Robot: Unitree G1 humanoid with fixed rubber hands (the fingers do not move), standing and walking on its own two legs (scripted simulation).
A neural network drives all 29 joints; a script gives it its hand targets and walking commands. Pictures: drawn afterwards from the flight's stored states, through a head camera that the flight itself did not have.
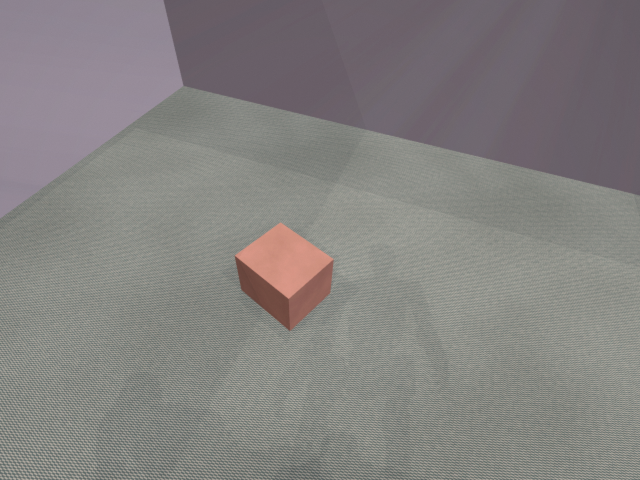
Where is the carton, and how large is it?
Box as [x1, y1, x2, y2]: [235, 222, 333, 330]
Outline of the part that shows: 280,222 235,255 241,289 290,330 329,293 333,259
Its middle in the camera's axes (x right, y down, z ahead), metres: -0.13 +0.13 +1.42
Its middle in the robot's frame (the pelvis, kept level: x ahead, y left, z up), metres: +0.92 +0.14 -0.67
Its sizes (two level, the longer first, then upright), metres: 0.264 0.225 0.209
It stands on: the floor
